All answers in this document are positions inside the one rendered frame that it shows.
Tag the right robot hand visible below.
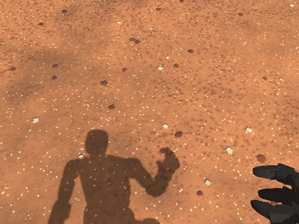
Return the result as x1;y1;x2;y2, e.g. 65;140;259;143
250;163;299;224

